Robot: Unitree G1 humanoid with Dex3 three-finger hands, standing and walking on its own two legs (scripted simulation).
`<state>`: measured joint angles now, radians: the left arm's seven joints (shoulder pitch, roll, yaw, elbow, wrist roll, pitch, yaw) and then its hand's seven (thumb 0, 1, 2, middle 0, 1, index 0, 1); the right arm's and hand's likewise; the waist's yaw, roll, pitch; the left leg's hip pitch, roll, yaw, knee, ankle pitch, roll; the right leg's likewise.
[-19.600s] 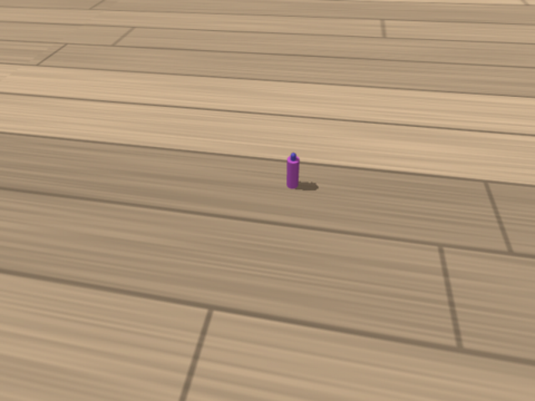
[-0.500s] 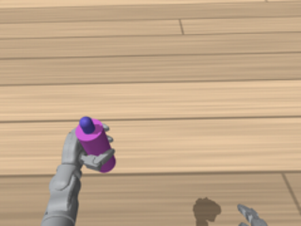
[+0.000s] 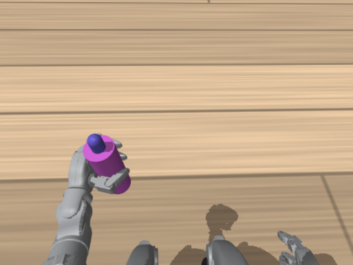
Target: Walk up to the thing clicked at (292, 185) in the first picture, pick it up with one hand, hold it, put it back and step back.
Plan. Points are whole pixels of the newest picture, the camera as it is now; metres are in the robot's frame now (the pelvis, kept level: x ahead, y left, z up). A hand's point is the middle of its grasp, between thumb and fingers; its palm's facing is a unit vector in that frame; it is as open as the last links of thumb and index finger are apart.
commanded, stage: crouch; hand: left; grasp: from the side
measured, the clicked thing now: (108, 164) +0.35 +0.17 +0.00
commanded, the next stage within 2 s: lower in 1.40 s
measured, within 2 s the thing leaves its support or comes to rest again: neither
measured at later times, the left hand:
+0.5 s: hand (128, 193) +0.36 +0.17 -0.26, palm faces -0.06 -1.00 -0.02, open 8.6 cm
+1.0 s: hand (134, 200) +0.37 +0.17 -0.40, palm faces -0.05 -1.00 -0.02, open 8.6 cm
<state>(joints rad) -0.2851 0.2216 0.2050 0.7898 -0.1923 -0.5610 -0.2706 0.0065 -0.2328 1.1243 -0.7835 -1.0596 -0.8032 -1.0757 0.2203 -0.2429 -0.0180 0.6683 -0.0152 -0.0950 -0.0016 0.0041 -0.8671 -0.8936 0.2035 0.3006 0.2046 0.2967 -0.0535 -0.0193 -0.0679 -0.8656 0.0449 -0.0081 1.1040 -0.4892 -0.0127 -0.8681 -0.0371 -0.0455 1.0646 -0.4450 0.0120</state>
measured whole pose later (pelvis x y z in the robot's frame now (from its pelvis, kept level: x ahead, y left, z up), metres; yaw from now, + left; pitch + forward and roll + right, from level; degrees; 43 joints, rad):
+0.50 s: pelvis -0.04 +0.00 -0.22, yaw -1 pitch +33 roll -3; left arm -0.52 0.28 0.29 1.01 -0.13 -0.76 -0.29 0.01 -0.24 1.13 -0.79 -1.06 -0.80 -1.07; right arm 0.10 -0.25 0.01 0.71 -0.08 -0.10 0.07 0.00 -0.90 -0.90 0.20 0.30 0.20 0.30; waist -0.09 -0.01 -0.18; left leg -1.82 0.03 -0.06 1.95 -0.70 -0.02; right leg -1.82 -0.06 -0.04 1.90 -0.65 0.00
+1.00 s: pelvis -0.07 +0.00 -0.35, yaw -3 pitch +29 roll -5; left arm -0.66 0.39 0.37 1.12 -0.08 -0.77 -0.25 0.01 -0.24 1.13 -0.79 -1.06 -0.81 -1.07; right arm 0.09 -0.28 0.06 0.74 -0.12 -0.06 0.10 0.00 -0.90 -0.90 0.20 0.30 0.20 0.30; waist -0.15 -0.03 -0.07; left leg -2.19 0.01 -0.10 2.37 -0.69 -0.01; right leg -2.17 -0.06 -0.05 2.28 -0.62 0.01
